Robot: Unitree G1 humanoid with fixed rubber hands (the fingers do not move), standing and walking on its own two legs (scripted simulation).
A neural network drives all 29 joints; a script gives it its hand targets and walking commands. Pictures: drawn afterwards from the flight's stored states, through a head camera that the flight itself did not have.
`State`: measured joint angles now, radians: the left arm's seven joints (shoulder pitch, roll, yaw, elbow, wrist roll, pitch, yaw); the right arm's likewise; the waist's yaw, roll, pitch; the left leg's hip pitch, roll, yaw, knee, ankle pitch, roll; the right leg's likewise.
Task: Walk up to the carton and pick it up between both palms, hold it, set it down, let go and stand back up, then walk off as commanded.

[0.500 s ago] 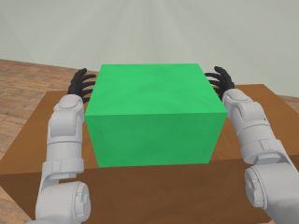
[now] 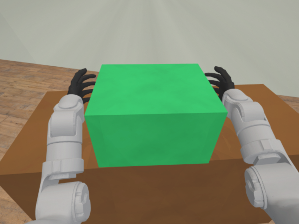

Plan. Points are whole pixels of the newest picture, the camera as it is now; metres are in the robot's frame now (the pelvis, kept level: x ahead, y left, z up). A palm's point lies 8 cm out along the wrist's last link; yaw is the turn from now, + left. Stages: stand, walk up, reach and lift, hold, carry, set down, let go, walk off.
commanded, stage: hold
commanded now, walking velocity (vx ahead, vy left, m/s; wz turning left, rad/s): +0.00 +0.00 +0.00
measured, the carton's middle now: (152, 111) +0.39 +0.00 +0.15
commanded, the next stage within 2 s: set down in 0.76 s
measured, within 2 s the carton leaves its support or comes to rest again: neither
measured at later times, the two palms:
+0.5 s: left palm (76, 98) +0.36 +0.20 +0.22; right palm (226, 93) +0.37 -0.20 +0.22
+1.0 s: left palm (70, 87) +0.36 +0.20 +0.25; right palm (225, 84) +0.38 -0.19 +0.25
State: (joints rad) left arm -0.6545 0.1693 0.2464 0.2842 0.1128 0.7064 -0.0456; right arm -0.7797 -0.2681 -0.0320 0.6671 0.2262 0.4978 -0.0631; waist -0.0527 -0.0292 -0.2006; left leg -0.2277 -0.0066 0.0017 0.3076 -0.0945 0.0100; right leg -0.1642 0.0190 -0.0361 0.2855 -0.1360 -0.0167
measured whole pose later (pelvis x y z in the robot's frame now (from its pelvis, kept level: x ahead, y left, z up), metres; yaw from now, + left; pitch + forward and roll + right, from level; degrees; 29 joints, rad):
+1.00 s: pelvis +0.00 +0.00 +0.00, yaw +0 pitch +1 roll -1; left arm -0.72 0.18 0.26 0.26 0.13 0.68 -0.05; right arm -0.82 -0.27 -0.07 0.67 0.24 0.44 -0.06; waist -0.04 -0.03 -0.19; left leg -0.23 -0.01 0.00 0.31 -0.09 0.01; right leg -0.16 0.02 -0.04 0.29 -0.14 -0.02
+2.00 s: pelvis +0.02 -0.01 +0.00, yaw +0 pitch +1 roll +0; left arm -0.64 0.07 0.30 0.27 0.19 0.49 -0.04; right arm -0.76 -0.24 -0.17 0.77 0.11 0.15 0.05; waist 0.02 -0.04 -0.07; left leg -0.19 -0.01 0.00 0.27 -0.11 0.01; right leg -0.14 0.01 -0.04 0.29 -0.17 -0.02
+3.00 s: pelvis +0.04 -0.01 +0.00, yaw +0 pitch +3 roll +0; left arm -0.64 0.05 0.30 0.50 0.18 0.28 0.00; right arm -0.81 -0.24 -0.26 0.98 0.02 -0.01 0.10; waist 0.08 -0.03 -0.04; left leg -0.19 -0.01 0.00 0.27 -0.13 0.01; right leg -0.14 0.02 -0.04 0.28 -0.19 -0.02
